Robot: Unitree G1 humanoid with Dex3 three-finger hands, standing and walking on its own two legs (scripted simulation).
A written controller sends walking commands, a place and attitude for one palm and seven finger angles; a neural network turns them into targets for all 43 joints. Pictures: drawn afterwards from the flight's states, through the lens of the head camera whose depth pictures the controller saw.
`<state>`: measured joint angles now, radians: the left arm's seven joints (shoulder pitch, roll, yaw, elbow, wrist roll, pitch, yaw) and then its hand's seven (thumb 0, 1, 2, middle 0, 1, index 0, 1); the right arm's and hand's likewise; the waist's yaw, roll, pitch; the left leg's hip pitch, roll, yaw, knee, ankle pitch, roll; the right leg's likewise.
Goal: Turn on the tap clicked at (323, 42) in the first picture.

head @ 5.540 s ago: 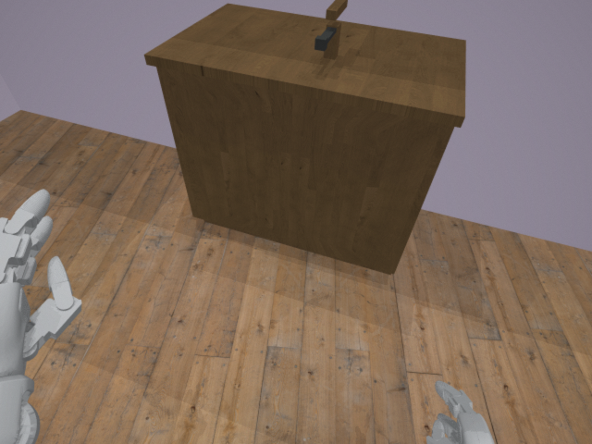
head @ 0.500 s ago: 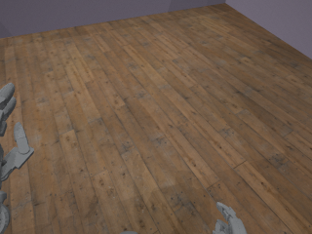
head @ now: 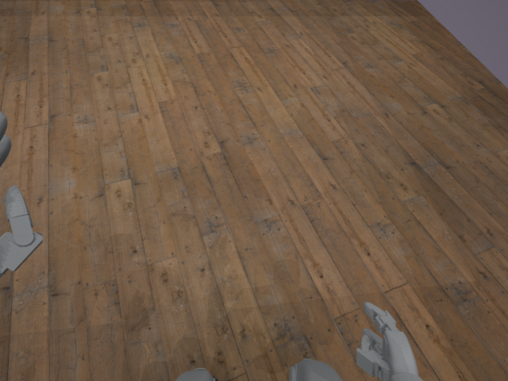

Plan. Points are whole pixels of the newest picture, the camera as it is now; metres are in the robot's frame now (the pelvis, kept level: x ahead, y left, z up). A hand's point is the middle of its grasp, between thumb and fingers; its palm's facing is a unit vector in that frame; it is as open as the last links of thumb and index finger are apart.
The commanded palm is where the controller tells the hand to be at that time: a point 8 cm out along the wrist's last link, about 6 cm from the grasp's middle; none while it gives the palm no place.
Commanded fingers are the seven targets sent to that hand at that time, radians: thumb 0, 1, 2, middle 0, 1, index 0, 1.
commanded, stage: turn to face it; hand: left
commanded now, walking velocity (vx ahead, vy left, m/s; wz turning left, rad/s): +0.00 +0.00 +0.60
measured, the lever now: out of the picture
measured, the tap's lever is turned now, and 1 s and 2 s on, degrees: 0 0 0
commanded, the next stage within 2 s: none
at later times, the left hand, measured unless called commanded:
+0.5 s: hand out of the picture +0.10 +0.24 +0.19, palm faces +0.63 -0.68 -0.38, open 7.4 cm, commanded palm +0.03 +0.28 +0.19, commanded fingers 0.00 0.90 0.90 -0.20 -0.30 -0.20 -0.30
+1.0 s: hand out of the picture -0.07 +0.21 +0.17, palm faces +0.80 -0.43 -0.41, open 7.4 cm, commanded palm -0.13 +0.22 +0.19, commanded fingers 0.00 0.90 0.90 -0.20 -0.30 -0.20 -0.30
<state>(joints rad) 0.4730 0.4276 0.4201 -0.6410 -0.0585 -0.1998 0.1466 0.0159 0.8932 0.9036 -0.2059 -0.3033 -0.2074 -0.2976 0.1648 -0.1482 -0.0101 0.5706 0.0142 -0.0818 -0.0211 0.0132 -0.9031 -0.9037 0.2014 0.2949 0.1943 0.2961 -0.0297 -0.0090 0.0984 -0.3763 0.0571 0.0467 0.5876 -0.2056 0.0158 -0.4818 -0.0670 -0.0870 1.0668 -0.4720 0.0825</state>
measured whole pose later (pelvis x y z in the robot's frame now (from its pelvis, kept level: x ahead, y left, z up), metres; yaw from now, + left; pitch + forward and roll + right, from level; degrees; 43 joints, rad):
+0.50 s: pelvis -0.03 -0.04 +0.00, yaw +18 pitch +0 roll +1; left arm 0.49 0.38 0.36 -0.62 -0.05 -0.16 0.17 0.01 0.89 0.90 -0.21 -0.30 -0.21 -0.30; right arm 0.20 -0.27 -0.05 0.56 -0.01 -0.04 -0.10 0.01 -0.90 -0.90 0.20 0.30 0.20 0.30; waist -0.01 -0.04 0.04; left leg -0.28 0.05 0.10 0.64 -0.38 -0.05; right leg -0.30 -0.17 -0.27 0.62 -0.30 0.00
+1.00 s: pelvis -0.10 -0.10 +0.01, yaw +35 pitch -2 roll +1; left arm 0.46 0.33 0.32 -0.48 -0.06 -0.11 0.14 0.01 0.89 0.90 -0.21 -0.30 -0.21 -0.30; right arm 0.19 -0.19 0.02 0.65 0.00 -0.07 -0.05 0.01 -0.90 -0.90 0.21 0.30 0.20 0.30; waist 0.03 0.04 0.07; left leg -0.54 -0.02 -0.02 1.10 -0.38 -0.06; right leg -0.22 -0.05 -0.15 0.52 -0.28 -0.04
